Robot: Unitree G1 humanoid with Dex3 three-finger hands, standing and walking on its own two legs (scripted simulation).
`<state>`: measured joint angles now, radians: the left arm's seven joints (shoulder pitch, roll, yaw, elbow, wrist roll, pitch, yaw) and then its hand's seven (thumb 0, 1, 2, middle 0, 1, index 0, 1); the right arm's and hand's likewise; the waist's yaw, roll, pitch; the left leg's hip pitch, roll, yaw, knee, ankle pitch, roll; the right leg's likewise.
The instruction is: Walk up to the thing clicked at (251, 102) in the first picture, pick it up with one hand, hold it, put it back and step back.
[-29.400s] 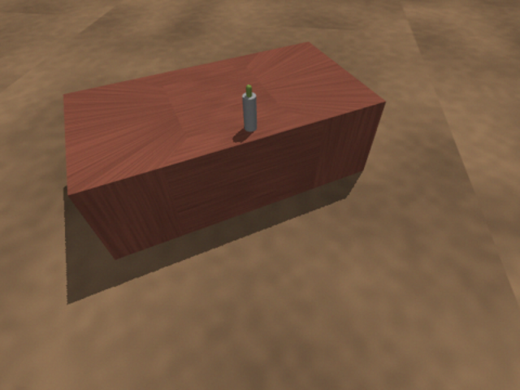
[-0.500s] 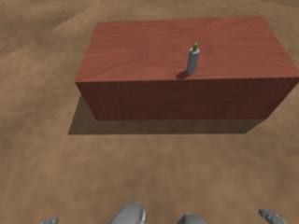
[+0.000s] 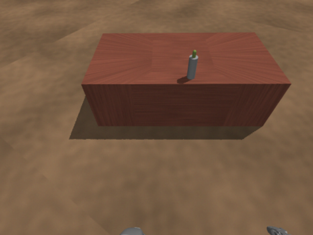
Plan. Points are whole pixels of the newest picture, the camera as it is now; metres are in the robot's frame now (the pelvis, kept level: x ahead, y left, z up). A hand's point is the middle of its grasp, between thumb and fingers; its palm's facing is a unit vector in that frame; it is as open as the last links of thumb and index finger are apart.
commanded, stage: step back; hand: right
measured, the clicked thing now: (192, 64) +1.08 -0.17 -0.21
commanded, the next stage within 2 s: stand in 0.78 s
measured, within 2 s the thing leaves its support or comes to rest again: neither
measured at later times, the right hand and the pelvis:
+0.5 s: hand out of the picture +0.10 -0.24 -0.15, palm faces -0.07 +0.93 -0.35, open 7.4 cm; pelvis +0.02 +0.01 +0.00, yaw +3 degrees
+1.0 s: hand (245, 222) +0.18 -0.23 -0.13, palm faces -0.06 +0.94 -0.33, open 7.4 cm; pelvis +0.05 +0.01 +0.02, yaw +3 degrees
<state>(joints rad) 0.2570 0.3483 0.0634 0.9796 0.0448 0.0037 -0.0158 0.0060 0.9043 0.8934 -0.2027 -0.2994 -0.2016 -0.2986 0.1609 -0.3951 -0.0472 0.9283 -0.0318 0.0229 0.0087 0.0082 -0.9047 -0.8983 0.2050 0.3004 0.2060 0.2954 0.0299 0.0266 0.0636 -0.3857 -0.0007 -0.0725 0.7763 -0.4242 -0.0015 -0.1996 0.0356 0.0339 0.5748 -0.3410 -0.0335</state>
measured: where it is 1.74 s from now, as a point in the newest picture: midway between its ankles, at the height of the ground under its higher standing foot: outside the picture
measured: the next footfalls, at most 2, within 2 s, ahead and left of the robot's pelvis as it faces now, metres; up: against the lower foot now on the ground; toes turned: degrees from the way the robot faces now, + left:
none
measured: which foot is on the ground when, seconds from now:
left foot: down 0.00-1.00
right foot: down 0.00-1.00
